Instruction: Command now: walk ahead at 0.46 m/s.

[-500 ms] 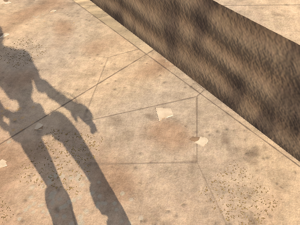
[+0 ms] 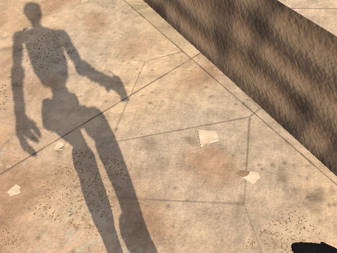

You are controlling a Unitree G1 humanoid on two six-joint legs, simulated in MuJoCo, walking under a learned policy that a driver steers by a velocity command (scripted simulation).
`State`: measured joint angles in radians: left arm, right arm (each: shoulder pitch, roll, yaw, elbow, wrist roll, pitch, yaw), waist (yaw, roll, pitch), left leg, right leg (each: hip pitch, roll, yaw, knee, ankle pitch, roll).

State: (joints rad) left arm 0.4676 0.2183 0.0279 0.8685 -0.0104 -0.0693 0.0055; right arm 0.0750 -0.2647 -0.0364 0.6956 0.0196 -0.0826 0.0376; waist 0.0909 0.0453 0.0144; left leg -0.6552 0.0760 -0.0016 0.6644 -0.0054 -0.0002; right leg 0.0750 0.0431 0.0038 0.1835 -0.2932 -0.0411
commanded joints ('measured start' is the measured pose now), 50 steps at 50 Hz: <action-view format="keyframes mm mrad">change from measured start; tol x32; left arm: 1 14 196 47 -30 -13 -11 9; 29 -528 115 13 -241 -8 -33 -38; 36 -16 340 90 -139 30 -31 -24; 50 -231 199 53 -78 30 -48 2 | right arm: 1 -150 -56 -5 -114 7 -21 10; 8 383 -281 -79 24 -19 -9 -5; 50 98 -64 -23 15 -5 38 -13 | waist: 1 -20 -134 114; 8 -160 284 -440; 29 -186 -2 74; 36 -8 -355 -427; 50 -66 -98 45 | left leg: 1 42 -33 10 -101 56 20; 6 517 -106 58 -131 -37 128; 8 1098 311 -709 -278 -396 341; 16 443 127 -235 -535 -95 254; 34 609 82 -85 -83 386 129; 36 25 -150 -80 525 -577 40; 37 -65 -92 -166 624 -567 41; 50 -17 44 -62 167 46 -4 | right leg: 1 -102 -263 113 -68 337 -139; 6 -77 -219 38 394 878 -59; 8 -649 34 76 1055 -254 20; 9 -758 -15 162 1156 -258 5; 24 -717 -160 23 485 426 56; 31 -710 -112 19 315 267 3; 34 -211 -84 -1 288 251 -63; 36 358 -482 667 190 63 -254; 50 -193 -272 -111 -79 343 -125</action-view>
